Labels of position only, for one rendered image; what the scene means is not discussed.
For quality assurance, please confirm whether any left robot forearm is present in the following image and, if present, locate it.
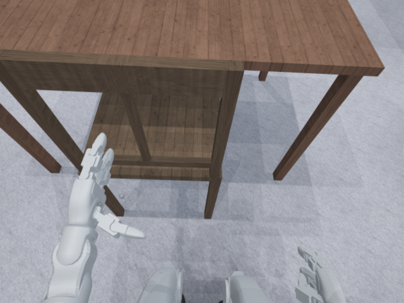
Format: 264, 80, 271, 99
40, 225, 98, 303

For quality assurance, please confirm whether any robot right hand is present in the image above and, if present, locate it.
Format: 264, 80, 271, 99
295, 246, 347, 303

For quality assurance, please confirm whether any robot left hand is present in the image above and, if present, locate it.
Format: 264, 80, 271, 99
68, 133, 146, 239

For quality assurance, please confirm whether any robot left thigh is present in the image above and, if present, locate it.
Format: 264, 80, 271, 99
137, 267, 183, 303

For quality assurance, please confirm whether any robot right thigh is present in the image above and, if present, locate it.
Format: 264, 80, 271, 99
223, 275, 270, 303

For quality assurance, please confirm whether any table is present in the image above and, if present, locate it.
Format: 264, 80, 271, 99
0, 0, 385, 181

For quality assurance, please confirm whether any chair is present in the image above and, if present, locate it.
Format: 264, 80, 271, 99
0, 49, 244, 219

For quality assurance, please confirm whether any robot thigh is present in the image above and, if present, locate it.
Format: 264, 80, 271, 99
137, 267, 183, 303
223, 275, 270, 303

